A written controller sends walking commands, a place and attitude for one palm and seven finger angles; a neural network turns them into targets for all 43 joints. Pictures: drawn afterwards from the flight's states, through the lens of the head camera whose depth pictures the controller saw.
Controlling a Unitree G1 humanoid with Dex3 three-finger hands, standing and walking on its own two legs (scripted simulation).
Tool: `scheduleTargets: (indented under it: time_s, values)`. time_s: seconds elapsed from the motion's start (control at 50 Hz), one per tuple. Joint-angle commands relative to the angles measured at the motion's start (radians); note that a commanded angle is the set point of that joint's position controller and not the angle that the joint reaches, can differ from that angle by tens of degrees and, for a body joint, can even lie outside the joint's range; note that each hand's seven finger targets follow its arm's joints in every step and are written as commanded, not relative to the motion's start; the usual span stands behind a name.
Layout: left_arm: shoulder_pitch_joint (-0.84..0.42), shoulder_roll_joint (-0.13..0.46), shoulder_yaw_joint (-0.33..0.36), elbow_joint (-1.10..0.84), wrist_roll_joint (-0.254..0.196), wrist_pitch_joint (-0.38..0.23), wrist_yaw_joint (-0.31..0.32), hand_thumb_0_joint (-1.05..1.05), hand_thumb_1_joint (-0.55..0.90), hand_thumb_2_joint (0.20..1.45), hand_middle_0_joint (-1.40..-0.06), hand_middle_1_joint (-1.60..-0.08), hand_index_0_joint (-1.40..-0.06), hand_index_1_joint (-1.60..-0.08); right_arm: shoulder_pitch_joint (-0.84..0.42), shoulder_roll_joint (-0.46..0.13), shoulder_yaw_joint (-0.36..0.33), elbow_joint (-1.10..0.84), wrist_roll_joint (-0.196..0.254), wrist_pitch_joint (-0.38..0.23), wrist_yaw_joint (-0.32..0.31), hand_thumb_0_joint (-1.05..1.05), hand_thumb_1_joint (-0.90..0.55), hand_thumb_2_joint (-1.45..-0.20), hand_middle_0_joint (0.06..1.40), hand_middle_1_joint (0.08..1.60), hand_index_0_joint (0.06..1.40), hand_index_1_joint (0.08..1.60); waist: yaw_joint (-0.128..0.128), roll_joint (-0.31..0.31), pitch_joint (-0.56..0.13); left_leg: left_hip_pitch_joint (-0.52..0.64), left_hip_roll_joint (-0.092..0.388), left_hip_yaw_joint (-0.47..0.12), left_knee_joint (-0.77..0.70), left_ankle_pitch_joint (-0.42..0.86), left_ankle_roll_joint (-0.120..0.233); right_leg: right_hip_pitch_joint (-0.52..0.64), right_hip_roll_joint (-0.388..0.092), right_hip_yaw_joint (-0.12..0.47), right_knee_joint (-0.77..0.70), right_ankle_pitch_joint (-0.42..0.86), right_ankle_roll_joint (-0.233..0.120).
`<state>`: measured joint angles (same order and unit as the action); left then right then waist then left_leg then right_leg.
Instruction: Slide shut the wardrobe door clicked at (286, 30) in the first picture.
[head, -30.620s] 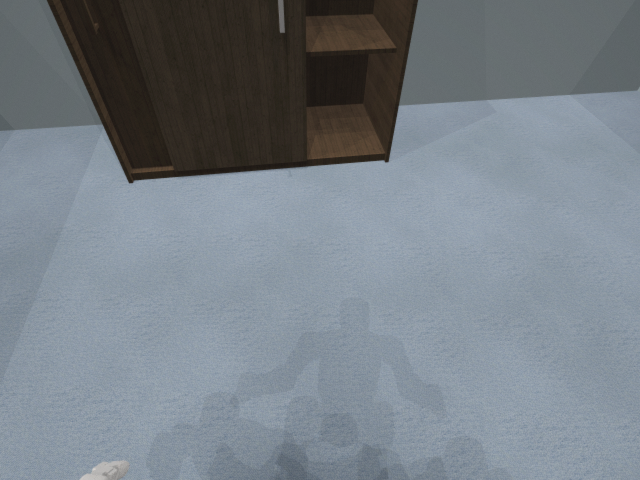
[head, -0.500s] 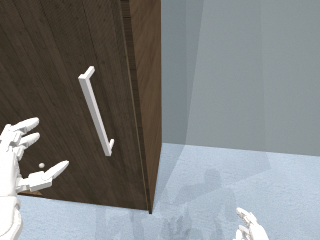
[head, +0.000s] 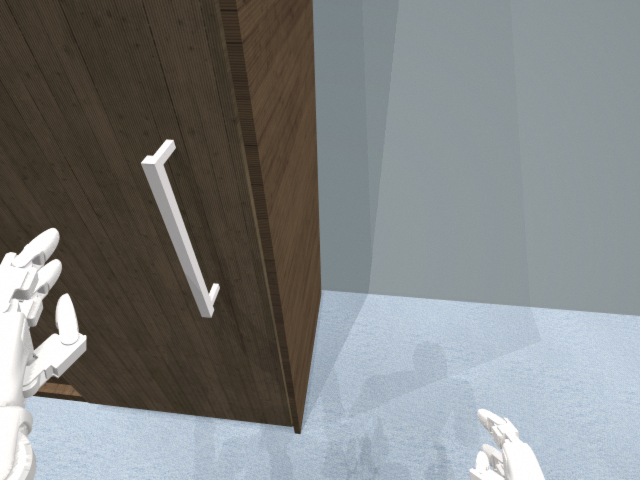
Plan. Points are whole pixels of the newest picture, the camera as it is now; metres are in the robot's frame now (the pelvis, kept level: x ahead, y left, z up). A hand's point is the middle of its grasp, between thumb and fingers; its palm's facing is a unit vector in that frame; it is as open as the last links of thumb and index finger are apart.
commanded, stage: draw the hand back to the body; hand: left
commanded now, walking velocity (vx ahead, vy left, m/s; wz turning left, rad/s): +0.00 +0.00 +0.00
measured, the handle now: (190, 241) +0.41 +0.27 +0.07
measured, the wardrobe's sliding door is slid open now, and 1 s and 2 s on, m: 0.00 0.00 0.00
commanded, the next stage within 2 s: step back with the hand held close in 0.12 s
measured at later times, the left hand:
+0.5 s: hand (79, 341) +0.18 +0.27 +0.15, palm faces +0.36 -0.82 -0.46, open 7.4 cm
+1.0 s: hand out of the picture +0.10 +0.32 +0.15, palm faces +0.49 -0.75 -0.45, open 7.4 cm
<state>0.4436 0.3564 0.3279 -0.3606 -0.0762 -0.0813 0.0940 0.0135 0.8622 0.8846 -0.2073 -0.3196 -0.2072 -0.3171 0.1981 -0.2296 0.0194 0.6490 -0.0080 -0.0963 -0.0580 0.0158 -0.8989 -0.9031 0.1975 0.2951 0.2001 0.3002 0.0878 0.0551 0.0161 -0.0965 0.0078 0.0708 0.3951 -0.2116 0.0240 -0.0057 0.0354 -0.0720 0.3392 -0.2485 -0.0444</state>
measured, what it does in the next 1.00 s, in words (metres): shifts its weight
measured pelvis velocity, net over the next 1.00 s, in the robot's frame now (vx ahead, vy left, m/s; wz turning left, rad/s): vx -0.09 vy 0.05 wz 0.03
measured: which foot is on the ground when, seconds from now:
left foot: down 0.00-1.00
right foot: down 0.00-1.00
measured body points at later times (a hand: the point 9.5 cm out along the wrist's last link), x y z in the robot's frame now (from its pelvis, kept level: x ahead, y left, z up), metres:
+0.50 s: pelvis -0.02 +0.02 +0.00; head -0.02 +0.01 +0.45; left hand +0.16 +0.31 +0.18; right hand +0.16 -0.23 -0.08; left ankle +0.01 +0.10 -0.74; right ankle -0.03 -0.09 -0.74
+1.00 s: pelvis -0.09 +0.05 -0.02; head -0.07 +0.06 +0.43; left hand +0.07 +0.36 +0.17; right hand +0.09 -0.17 -0.10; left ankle +0.01 +0.10 -0.74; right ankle -0.04 -0.09 -0.74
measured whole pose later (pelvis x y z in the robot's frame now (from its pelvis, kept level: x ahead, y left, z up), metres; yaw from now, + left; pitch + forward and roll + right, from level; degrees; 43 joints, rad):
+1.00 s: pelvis -0.09 +0.05 -0.02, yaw +2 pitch +0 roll -2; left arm 0.48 0.38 0.42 -0.48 0.00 -0.25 0.14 0.02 0.89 0.90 -0.21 -0.30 -0.21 -0.30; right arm 0.23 -0.20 0.01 0.59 -0.01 -0.10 -0.07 0.02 -0.90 -0.90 0.20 0.30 0.20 0.30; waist 0.05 0.00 0.04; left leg -0.44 -0.04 0.07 0.59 -0.22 0.08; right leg -0.34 0.02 0.01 0.56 -0.23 0.00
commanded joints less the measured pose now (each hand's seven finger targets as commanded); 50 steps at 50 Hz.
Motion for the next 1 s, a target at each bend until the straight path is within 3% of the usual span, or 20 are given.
scheduleTargets:
  time_s: [0.0,0.04,0.12,0.2,0.22,0.24,0.26,0.28,0.3,0.34,0.38,0.46,0.5,0.56,0.64,0.72,0.76,0.84,0.9,0.98]
  values:
    - [-0.097,0.194,0.119,-0.213,-0.007,-0.069,0.022,0.0,0.9,0.9,-0.2,-0.3,-0.2,-0.3,-0.137,-0.104,-0.042,-0.157,0.004,-0.061,-0.014,0.0,-0.9,-0.9,0.2,0.3,0.2,0.3,-0.007,-0.018,-0.039,0.073,0.009,-0.05,-0.029,0.204,0.015,-0.108,-0.049,0.08,-0.085,0.217,0.028]
    - [-0.107,0.205,0.126,-0.23,-0.004,-0.075,0.023,0.0,0.9,0.9,-0.2,-0.3,-0.2,-0.3,-0.135,-0.106,-0.042,-0.154,0.002,-0.065,-0.014,0.0,-0.9,-0.9,0.2,0.3,0.2,0.3,-0.005,0.007,-0.061,0.077,0.006,-0.054,-0.029,0.21,0.014,-0.094,-0.05,0.08,-0.08,0.224,0.026]
    - [-0.087,0.196,0.125,-0.205,-0.008,-0.075,0.02,0.0,0.9,0.9,-0.2,-0.3,-0.2,-0.3,-0.14,-0.104,-0.044,-0.152,0.003,-0.064,-0.016,0.0,-0.9,-0.9,0.2,0.3,0.2,0.3,-0.004,-0.023,-0.045,0.073,0.006,-0.049,-0.033,0.191,0.017,-0.101,-0.051,0.085,-0.092,0.206,0.029]
    - [-0.096,0.191,0.117,-0.215,-0.006,-0.081,0.02,0.0,0.9,0.9,-0.2,-0.3,-0.2,-0.3,-0.139,-0.104,-0.045,-0.146,0.004,-0.068,-0.014,0.0,-0.9,-0.9,0.2,0.3,0.2,0.3,-0.008,0.02,-0.04,0.081,0.006,-0.048,-0.035,0.19,0.014,-0.106,-0.051,0.086,-0.097,0.197,0.027]
    - [-0.177,0.205,0.114,-0.235,-0.002,-0.086,0.024,0.0,0.9,0.9,-0.2,-0.3,-0.2,-0.3,-0.142,-0.108,-0.044,-0.141,0.004,-0.071,-0.015,0.0,-0.9,-0.9,0.2,0.3,0.2,0.3,-0.013,0.027,-0.057,0.088,0.004,-0.051,-0.035,0.185,0.014,-0.106,-0.051,0.086,-0.096,0.193,0.028]
    - [-0.251,0.318,0.221,-0.281,0.005,-0.123,0.034,0.0,0.9,0.9,-0.2,-0.3,-0.2,-0.3,-0.144,-0.132,-0.043,-0.197,0.016,-0.047,-0.016,0.0,-0.9,-0.9,0.2,0.3,0.2,0.3,-0.046,-0.039,0.026,0.025,0.021,-0.064,0.028,0.11,0.036,-0.264,-0.107,0.185,-0.149,0.247,0.062]
    - [-0.239,0.308,0.213,-0.246,0.011,-0.141,0.032,0.0,0.9,0.9,-0.2,-0.3,-0.2,-0.3,-0.14,-0.118,-0.044,-0.18,0.012,-0.03,-0.019,0.0,-0.9,-0.9,0.2,0.3,0.2,0.3,-0.049,-0.074,0.024,0.008,0.011,-0.076,0.05,0.077,0.034,-0.275,-0.134,0.186,-0.157,0.242,0.06]
    - [-0.12,0.231,0.159,-0.169,0.015,-0.134,0.027,0.0,0.9,0.9,-0.2,-0.3,-0.2,-0.3,-0.125,-0.119,-0.047,-0.178,0.008,-0.015,-0.018,0.0,-0.9,-0.9,0.2,0.3,0.2,0.3,-0.054,-0.112,0.0,0.004,0.016,-0.07,0.072,0.09,0.035,-0.285,-0.15,0.179,-0.14,0.258,0.057]
    - [-0.063,0.195,0.13,-0.156,0.018,-0.129,0.022,0.0,0.9,0.9,-0.2,-0.3,-0.2,-0.3,-0.116,-0.118,-0.052,-0.193,0.011,-0.003,-0.013,0.0,-0.9,-0.9,0.2,0.3,0.2,0.3,-0.05,-0.113,-0.04,0.009,0.021,-0.061,0.081,0.104,0.037,-0.282,-0.159,0.176,-0.117,0.284,0.065]
    - [-0.031,0.194,0.124,-0.214,0.019,-0.135,0.026,0.0,0.9,0.9,-0.2,-0.3,-0.2,-0.3,-0.107,-0.122,-0.057,-0.214,0.013,0.016,-0.013,0.0,-0.9,-0.9,0.2,0.3,0.2,0.3,-0.055,-0.037,-0.116,0.01,0.035,-0.053,0.067,0.173,0.037,-0.239,-0.159,0.158,-0.063,0.355,0.073]
    - [0.003,0.214,0.145,-0.239,0.018,-0.138,0.033,0.0,0.9,0.9,-0.2,-0.3,-0.2,-0.3,-0.104,-0.127,-0.063,-0.228,0.014,0.029,-0.02,0.0,-0.9,-0.9,0.2,0.3,0.2,0.3,-0.056,0.001,-0.161,0.025,0.052,-0.06,0.05,0.268,0.036,-0.223,-0.139,0.135,-0.016,0.398,0.073]
    - [0.042,0.274,0.209,-0.296,0.018,-0.142,0.046,0.0,0.9,0.9,-0.2,-0.3,-0.2,-0.3,-0.103,-0.127,-0.068,-0.258,0.014,0.048,-0.032,0.0,-0.9,-0.9,0.2,0.3,0.2,0.3,-0.053,-0.021,-0.193,-0.002,0.075,-0.09,0.036,0.345,0.035,-0.209,-0.107,0.117,0.039,0.37,0.054]
    - [0.067,0.268,0.213,-0.3,0.015,-0.146,0.049,0.0,0.9,0.9,-0.2,-0.3,-0.2,-0.3,-0.095,-0.126,-0.07,-0.269,0.016,0.052,-0.033,0.0,-0.9,-0.9,0.2,0.3,0.2,0.3,-0.055,-0.022,-0.182,-0.048,0.088,-0.107,0.023,0.323,0.036,-0.199,-0.097,0.122,0.059,0.334,0.049]
    - [0.08,0.268,0.223,-0.298,0.015,-0.155,0.053,0.0,0.9,0.9,-0.2,-0.3,-0.2,-0.3,-0.096,-0.133,-0.07,-0.274,0.013,0.046,-0.037,0.0,-0.9,-0.9,0.2,0.3,0.2,0.3,-0.053,0.021,-0.149,-0.133,0.105,-0.147,-0.027,0.198,0.041,-0.192,-0.075,0.118,0.08,0.207,0.043]
    - [0.055,0.244,0.221,-0.307,0.039,-0.175,0.058,0.0,0.9,0.9,-0.2,-0.3,-0.2,-0.3,-0.086,-0.146,-0.073,-0.274,0.013,0.022,-0.038,0.0,-0.9,-0.9,0.2,0.3,0.2,0.3,-0.055,0.076,-0.115,-0.362,0.153,-0.218,-0.132,-0.161,0.069,-0.075,-0.041,0.114,0.185,0.104,0.043]
    - [0.03,0.233,0.228,-0.3,0.061,-0.193,0.059,0.0,0.9,0.9,-0.2,-0.3,-0.2,-0.3,-0.077,-0.147,-0.078,-0.262,0.009,-0.01,-0.04,0.0,-0.9,-0.9,0.2,0.3,0.2,0.3,-0.054,0.092,-0.095,-0.534,0.194,-0.277,-0.203,-0.415,0.093,0.0,-0.021,0.104,0.296,0.046,0.044]
    - [0.023,0.258,0.252,-0.327,0.064,-0.208,0.06,0.0,0.9,0.9,-0.2,-0.3,-0.2,-0.3,-0.073,-0.149,-0.083,-0.258,0.007,-0.024,-0.039,0.0,-0.9,-0.9,0.2,0.3,0.2,0.3,-0.055,0.069,-0.112,-0.525,0.192,-0.301,-0.196,-0.409,0.09,-0.005,-0.011,0.108,0.302,0.06,0.04]
    - [-0.002,0.223,0.223,-0.333,0.068,-0.222,0.056,0.0,0.9,0.9,-0.2,-0.3,-0.2,-0.3,-0.059,-0.141,-0.083,-0.236,0.005,-0.043,-0.032,0.0,-0.9,-0.9,0.2,0.3,0.2,0.3,-0.068,0.028,-0.09,-0.513,0.157,-0.263,-0.132,-0.442,0.075,-0.077,-0.031,0.16,0.249,0.002,0.02]
    - [-0.044,0.215,0.203,-0.335,0.07,-0.231,0.06,0.0,0.9,0.9,-0.2,-0.3,-0.2,-0.3,-0.05,-0.134,-0.083,-0.219,0.0,-0.059,-0.031,0.0,-0.9,-0.9,0.2,0.3,0.2,0.3,-0.074,-0.006,-0.07,-0.427,0.104,-0.228,-0.05,-0.431,0.048,-0.225,-0.072,0.233,0.138,-0.142,-0.009]
    - [-0.067,0.235,0.196,-0.334,0.065,-0.241,0.077,0.0,0.9,0.9,-0.2,-0.3,-0.2,-0.3,-0.045,-0.116,-0.076,-0.191,-0.005,-0.068,-0.03,0.0,-0.9,-0.9,0.2,0.3,0.2,0.3,-0.08,-0.082,-0.077,-0.229,0.052,-0.188,0.111,-0.291,0.017,-0.445,-0.144,0.299,0.009,-0.235,-0.044]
